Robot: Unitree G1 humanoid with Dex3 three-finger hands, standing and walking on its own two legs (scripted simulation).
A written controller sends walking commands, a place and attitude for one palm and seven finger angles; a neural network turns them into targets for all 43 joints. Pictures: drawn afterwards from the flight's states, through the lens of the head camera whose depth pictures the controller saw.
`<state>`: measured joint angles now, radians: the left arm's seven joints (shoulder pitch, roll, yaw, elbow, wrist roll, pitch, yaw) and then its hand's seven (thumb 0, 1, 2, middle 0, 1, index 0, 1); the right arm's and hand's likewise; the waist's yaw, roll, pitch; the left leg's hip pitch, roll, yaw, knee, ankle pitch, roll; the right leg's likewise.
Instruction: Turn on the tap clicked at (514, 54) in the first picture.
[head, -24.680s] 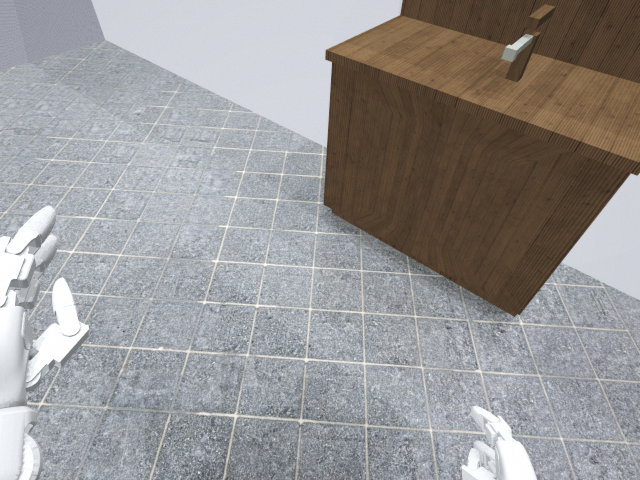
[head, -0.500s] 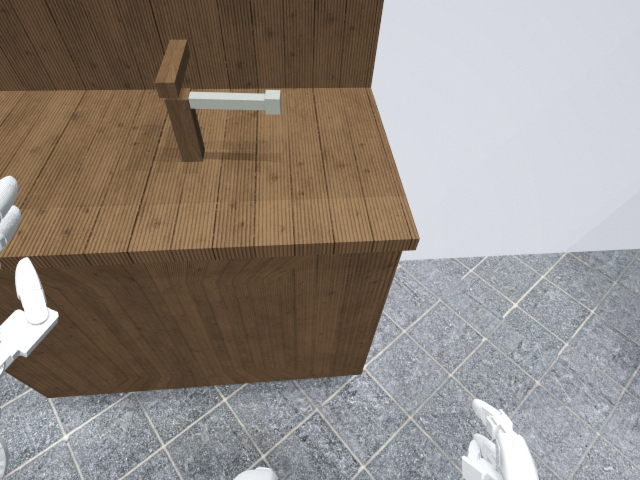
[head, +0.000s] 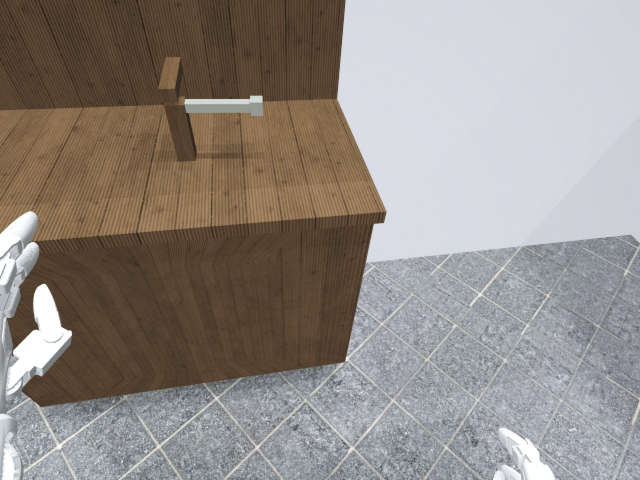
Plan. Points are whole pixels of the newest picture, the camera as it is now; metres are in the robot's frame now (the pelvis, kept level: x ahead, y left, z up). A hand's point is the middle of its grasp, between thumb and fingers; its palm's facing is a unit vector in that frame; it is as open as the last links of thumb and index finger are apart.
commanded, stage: stop stepping back and stand still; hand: left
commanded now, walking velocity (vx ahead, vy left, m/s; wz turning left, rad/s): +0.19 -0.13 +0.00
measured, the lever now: (256, 105) +0.75 +0.16 +0.11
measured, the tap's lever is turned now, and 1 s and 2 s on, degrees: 86 86 86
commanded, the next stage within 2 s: stand and check the lever's angle in 0.74 s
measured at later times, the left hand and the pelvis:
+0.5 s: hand (66, 341) +0.21 +0.25 +0.15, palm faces +0.44 -0.82 -0.37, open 7.4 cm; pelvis +0.00 +0.00 +0.00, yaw +1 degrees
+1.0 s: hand (70, 330) +0.22 +0.25 +0.15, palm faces +0.39 -0.84 -0.37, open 7.4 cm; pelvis +0.01 +0.01 +0.00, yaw +0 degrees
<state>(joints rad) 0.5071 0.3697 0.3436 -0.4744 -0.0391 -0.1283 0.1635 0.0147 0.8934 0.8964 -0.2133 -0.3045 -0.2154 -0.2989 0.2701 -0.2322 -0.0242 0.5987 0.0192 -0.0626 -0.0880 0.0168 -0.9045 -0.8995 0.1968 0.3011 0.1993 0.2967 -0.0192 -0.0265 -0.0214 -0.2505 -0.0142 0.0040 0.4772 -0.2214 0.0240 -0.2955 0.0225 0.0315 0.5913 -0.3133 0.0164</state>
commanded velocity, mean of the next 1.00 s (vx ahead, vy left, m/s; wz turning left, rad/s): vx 0.03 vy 0.00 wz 0.00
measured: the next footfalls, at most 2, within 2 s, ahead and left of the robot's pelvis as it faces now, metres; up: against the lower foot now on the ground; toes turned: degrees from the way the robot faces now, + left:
right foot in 0.06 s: +0.03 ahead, -0.10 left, +0.00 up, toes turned +2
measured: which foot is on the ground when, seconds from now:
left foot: down 0.00-1.00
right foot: up 0.00-0.04, down 0.06-1.00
